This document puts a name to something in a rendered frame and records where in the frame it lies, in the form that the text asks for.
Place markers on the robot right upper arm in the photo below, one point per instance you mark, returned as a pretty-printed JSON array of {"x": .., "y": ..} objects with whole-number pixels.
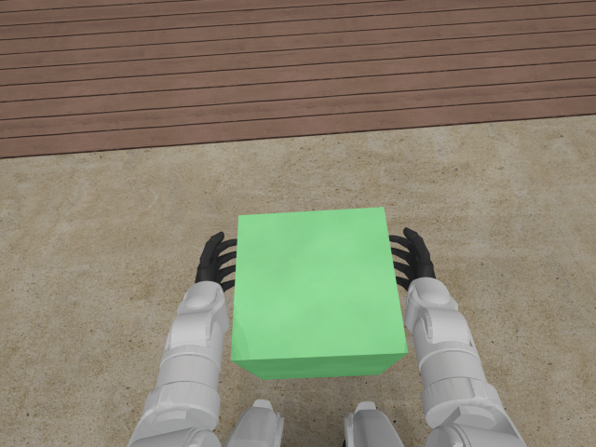
[{"x": 457, "y": 435}]

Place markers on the robot right thigh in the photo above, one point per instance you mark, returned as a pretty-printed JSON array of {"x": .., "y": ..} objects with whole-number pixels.
[{"x": 370, "y": 428}]

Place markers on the robot left thigh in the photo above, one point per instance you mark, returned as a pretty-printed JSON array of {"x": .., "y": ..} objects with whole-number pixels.
[{"x": 257, "y": 427}]

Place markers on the robot right hand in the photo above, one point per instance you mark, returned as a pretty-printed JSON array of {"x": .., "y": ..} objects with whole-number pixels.
[{"x": 418, "y": 258}]

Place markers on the robot left upper arm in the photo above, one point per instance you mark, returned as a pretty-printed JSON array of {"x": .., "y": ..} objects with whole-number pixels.
[{"x": 189, "y": 437}]

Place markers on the robot right forearm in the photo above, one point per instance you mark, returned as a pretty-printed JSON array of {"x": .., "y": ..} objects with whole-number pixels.
[{"x": 455, "y": 386}]

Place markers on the carton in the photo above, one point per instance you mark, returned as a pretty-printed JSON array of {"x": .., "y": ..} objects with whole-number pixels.
[{"x": 316, "y": 295}]

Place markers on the robot thigh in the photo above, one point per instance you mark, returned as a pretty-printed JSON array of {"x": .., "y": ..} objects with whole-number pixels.
[
  {"x": 370, "y": 428},
  {"x": 257, "y": 427}
]

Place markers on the robot left forearm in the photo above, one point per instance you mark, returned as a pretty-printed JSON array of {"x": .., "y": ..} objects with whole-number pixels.
[{"x": 186, "y": 388}]

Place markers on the robot left hand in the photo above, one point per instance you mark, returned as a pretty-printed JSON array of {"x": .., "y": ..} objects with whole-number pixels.
[{"x": 210, "y": 263}]

